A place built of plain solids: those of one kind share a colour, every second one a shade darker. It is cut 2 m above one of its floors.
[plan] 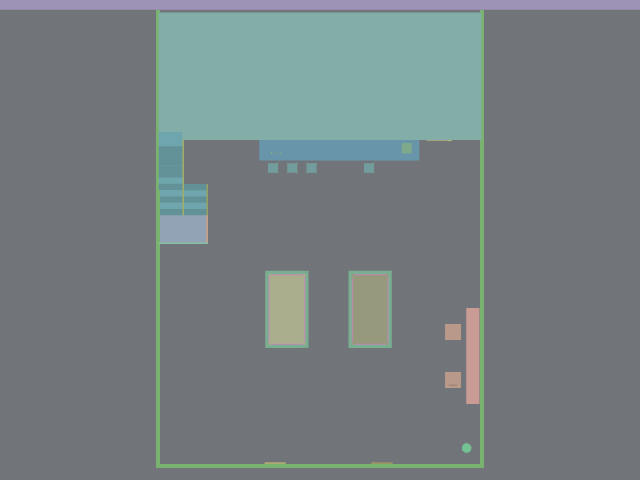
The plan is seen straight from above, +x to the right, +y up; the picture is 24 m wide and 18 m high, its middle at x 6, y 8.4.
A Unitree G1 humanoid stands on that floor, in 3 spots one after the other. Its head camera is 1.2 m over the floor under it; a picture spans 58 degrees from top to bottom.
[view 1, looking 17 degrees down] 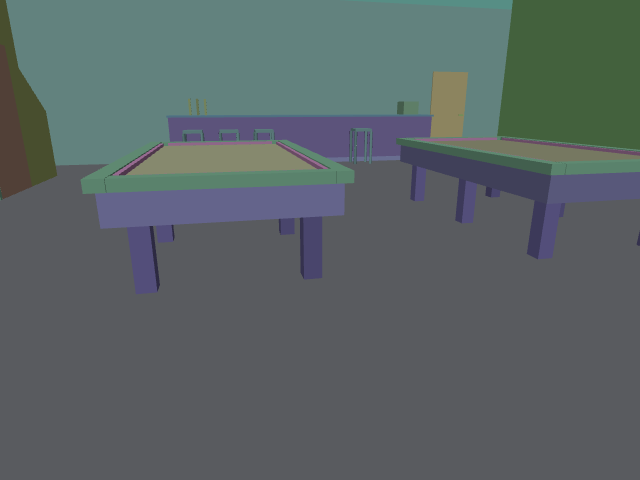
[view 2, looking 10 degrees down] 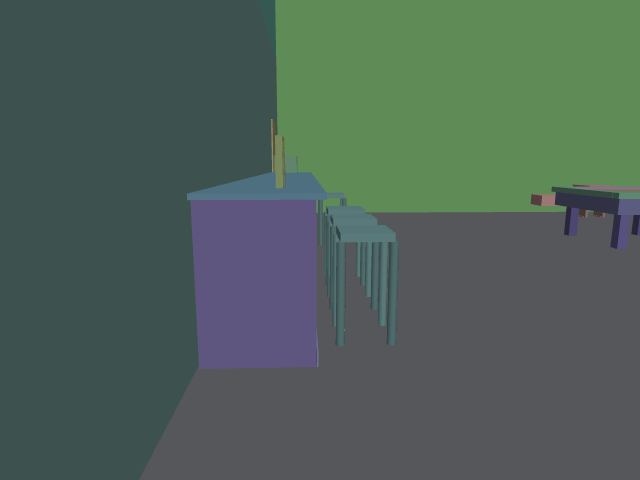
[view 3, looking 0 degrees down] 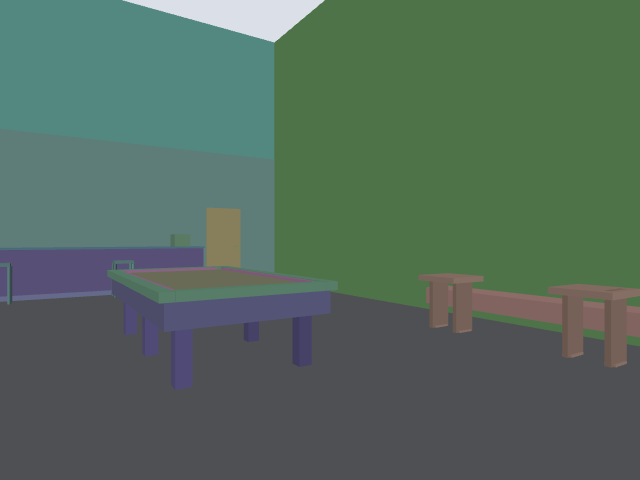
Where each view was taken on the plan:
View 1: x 4.72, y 1.65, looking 77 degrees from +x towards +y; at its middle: table_leg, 3.10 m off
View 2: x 1.32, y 11.51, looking -2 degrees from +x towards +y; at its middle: bar_stool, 6.42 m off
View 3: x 6.32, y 1.00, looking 57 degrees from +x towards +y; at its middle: wall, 10.43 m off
